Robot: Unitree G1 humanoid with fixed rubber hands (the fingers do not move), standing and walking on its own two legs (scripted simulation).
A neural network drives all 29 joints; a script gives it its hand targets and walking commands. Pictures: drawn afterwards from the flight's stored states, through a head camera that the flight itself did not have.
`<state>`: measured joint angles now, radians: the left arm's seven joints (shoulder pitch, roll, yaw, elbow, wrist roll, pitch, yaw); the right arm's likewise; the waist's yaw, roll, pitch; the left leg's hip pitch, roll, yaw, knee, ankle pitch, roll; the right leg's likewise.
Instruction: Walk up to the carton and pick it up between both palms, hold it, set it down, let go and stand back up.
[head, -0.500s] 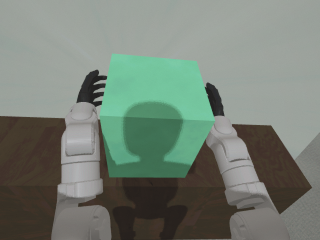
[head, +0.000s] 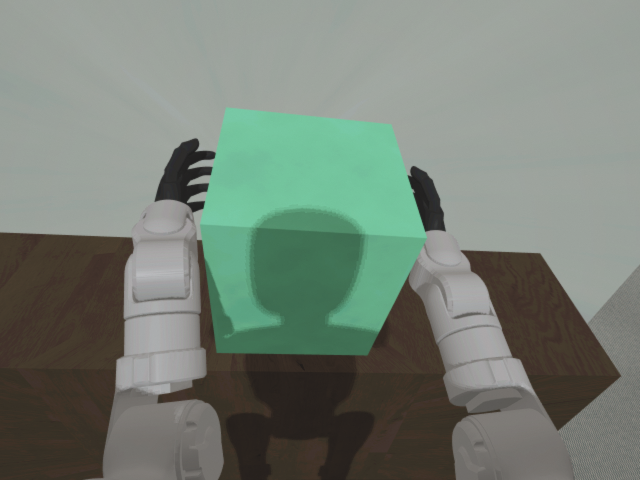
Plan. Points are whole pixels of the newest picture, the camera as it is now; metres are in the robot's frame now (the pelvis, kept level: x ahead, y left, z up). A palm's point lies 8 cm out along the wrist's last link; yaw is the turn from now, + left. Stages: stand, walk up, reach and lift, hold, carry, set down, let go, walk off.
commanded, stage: hold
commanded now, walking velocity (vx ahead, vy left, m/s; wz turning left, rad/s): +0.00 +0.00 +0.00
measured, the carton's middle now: (302, 241) +0.38 +0.01 +0.14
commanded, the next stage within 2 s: none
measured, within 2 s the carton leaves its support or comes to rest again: neither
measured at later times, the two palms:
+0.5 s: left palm (174, 205) +0.37 +0.16 +0.20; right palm (422, 228) +0.36 -0.14 +0.17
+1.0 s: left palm (173, 208) +0.36 +0.16 +0.20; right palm (423, 228) +0.36 -0.14 +0.18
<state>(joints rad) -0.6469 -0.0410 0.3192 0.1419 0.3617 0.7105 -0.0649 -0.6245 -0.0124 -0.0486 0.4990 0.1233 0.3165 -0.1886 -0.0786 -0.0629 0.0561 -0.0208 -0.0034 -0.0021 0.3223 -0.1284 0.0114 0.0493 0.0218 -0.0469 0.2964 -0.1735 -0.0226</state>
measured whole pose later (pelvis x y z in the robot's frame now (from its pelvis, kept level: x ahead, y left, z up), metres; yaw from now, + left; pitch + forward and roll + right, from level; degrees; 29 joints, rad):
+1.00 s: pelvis +0.01 +0.00 +0.00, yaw +0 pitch -10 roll -1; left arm -0.60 -0.04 0.29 0.07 0.36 0.73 -0.05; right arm -0.60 -0.04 0.00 0.45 0.17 0.32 -0.20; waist -0.09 -0.06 0.07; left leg -0.02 0.00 0.00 0.34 -0.15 0.01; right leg 0.06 0.02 -0.05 0.28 -0.17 -0.02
